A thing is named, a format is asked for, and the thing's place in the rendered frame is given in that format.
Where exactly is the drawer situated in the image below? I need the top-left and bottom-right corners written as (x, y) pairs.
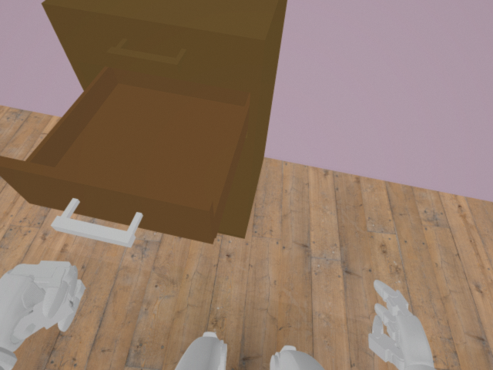
top-left (0, 66), bottom-right (250, 244)

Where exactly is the right robot hand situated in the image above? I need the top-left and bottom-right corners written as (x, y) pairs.
top-left (368, 280), bottom-right (434, 370)

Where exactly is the handle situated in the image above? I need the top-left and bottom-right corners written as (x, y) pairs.
top-left (106, 47), bottom-right (182, 74)
top-left (51, 198), bottom-right (143, 247)

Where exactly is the robot right shin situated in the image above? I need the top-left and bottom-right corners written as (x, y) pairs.
top-left (280, 345), bottom-right (296, 353)

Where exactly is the robot left thigh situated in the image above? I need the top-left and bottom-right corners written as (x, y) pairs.
top-left (175, 337), bottom-right (227, 370)

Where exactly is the left robot hand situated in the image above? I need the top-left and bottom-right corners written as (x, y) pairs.
top-left (0, 261), bottom-right (86, 352)

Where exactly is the cabinet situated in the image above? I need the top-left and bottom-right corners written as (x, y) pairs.
top-left (42, 0), bottom-right (287, 239)

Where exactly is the robot left forearm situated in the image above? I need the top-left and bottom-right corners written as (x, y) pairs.
top-left (0, 347), bottom-right (17, 370)

